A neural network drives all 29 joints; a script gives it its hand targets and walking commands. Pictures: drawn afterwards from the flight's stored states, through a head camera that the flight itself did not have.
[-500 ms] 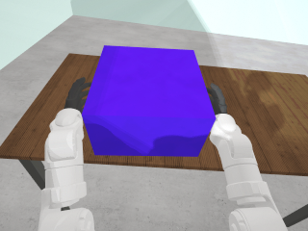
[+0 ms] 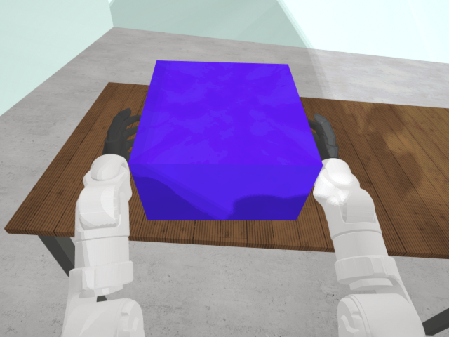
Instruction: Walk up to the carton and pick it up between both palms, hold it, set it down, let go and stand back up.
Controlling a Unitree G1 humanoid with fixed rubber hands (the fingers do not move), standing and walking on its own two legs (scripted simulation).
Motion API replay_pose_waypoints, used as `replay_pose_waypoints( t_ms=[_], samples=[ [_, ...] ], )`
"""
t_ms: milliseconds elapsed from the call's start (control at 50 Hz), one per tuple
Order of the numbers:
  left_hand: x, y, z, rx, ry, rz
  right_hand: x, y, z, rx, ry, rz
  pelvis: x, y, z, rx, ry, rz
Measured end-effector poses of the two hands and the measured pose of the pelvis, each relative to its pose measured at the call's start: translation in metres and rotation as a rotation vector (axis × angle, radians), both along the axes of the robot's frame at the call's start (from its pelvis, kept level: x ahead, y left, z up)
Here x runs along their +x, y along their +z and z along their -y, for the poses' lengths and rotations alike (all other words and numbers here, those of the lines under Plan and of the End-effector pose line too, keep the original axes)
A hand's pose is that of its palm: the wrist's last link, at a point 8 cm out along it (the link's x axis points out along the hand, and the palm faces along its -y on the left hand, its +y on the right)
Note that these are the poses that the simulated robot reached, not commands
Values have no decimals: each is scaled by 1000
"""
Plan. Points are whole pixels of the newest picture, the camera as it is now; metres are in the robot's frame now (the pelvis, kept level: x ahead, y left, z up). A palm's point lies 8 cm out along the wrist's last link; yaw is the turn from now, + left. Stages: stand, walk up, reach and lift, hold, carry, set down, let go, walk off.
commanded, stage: hold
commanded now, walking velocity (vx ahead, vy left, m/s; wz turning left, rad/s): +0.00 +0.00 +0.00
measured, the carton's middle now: (223, 136) +0.42 +0.01 +0.16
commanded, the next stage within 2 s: none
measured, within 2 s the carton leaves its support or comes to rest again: neither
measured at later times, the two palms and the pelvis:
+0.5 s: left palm (112, 153) +0.35 +0.19 +0.18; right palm (317, 169) +0.35 -0.16 +0.15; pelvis -0.01 +0.01 +0.00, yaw +0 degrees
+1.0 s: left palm (122, 156) +0.35 +0.18 +0.17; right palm (329, 169) +0.34 -0.17 +0.16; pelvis +0.00 +0.00 +0.00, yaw +1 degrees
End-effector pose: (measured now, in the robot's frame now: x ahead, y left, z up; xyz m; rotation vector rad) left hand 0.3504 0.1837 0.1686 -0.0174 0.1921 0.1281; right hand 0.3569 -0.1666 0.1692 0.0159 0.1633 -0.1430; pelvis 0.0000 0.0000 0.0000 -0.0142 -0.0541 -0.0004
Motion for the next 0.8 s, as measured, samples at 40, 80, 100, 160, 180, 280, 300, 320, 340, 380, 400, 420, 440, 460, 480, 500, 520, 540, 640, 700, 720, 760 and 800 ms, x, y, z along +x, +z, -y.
replay_pose_waypoints(
  t_ms=[40,80,100,160,180,280,300,320,340,380,400,420,440,460,480,500,520,540,640,700,720,760,800],
  samples=[
    [-3,-4,2,-2,1,-7,-2,0,2,-7,2,-7,3,0,2,-3,8,21],
    [-5,-9,4,-4,-2,-22,-5,-3,4,-6,-2,-22,6,-1,4,-4,15,38],
    [-5,-12,5,-2,-4,-33,-6,-6,6,-10,-4,-34,6,-1,5,-3,17,48],
    [-6,-17,7,4,-14,-56,-11,-14,8,-16,-11,-55,7,-1,7,-3,22,57],
    [-7,-17,8,4,-18,-55,-13,-16,8,-14,-14,-54,7,-1,7,-3,22,56],
    [-7,-4,5,25,-32,-3,-19,-13,5,19,-30,-1,3,-2,4,-2,20,37],
    [-7,0,4,33,-32,6,-19,-12,4,23,-31,7,2,-2,2,-2,18,38],
    [-7,4,4,40,-31,11,-18,-11,3,31,-31,11,0,-2,1,-1,17,38],
    [-7,7,3,46,-28,14,-17,-10,3,37,-29,14,-1,-1,-1,-1,14,39],
    [-7,13,2,59,-21,11,-14,-9,1,40,-20,11,-4,-1,-4,1,8,38],
    [-6,14,1,66,-17,3,-12,-10,0,40,-16,3,-5,-1,-5,3,5,41],
    [-5,14,0,74,-13,-9,-10,-12,-1,39,-11,-9,-7,-1,-6,4,2,43],
    [-4,13,-2,79,-10,-23,-9,-14,-3,39,-6,-23,-8,-1,-7,5,-1,43],
    [-3,12,-3,79,-7,-38,-7,-16,-4,41,-3,-38,-9,-1,-8,6,-1,41],
    [-2,10,-4,77,-5,-51,-6,-18,-5,39,0,-50,-10,-1,-8,8,-2,37],
    [-1,8,-5,71,-4,-60,-4,-19,-6,36,1,-59,-10,-1,-8,9,-1,30],
    [-1,6,-6,59,-2,-64,-4,-20,-7,33,2,-63,-10,-1,-8,9,-1,20],
    [-1,5,-7,47,1,-61,-3,-20,-8,33,3,-60,-10,-1,-8,9,-1,9],
    [-2,4,-7,8,9,-10,-1,-9,-8,23,4,-8,-5,0,-4,3,1,-18],
    [-3,-1,-5,1,3,-6,-3,-2,-5,15,-1,-5,0,0,-2,1,6,-2],
    [-4,-3,-4,3,2,-11,-3,-1,-4,12,-1,-11,1,0,-1,0,6,8],
    [-4,-7,-2,1,2,-29,-3,-2,-2,-5,0,-28,2,0,1,0,9,26],
    [-5,-11,1,-4,-2,-44,-4,-4,1,-15,-2,-44,3,-1,3,0,14,37]
  ],
)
